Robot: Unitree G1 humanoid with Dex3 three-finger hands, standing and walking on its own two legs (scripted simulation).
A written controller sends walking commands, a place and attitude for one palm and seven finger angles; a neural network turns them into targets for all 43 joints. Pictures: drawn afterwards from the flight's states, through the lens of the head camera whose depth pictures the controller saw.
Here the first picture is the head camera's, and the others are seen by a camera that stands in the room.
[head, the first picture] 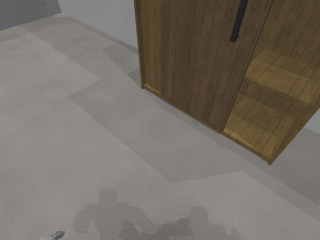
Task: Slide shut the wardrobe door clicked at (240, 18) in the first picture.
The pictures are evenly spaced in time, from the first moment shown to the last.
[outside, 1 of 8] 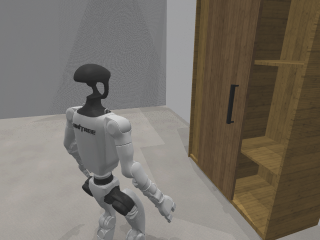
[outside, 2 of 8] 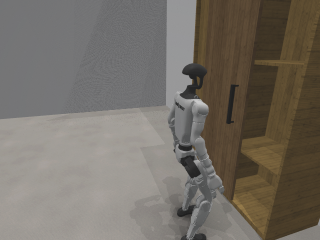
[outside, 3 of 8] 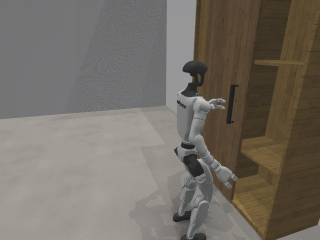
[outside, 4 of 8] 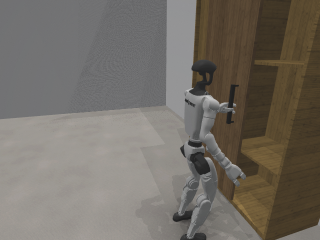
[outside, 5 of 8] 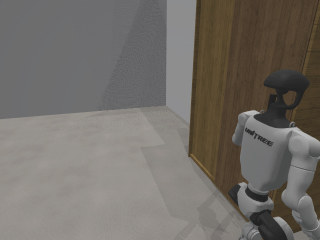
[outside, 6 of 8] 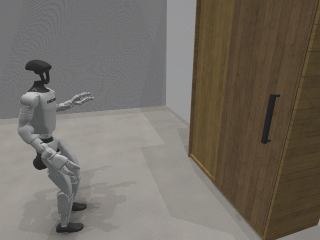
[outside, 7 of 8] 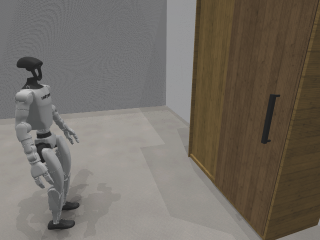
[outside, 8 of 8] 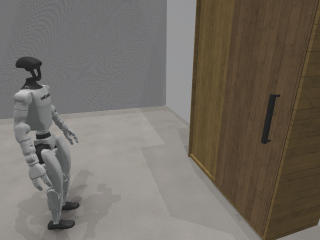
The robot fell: no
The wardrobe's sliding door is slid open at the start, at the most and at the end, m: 0.38 0.38 0.00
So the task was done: yes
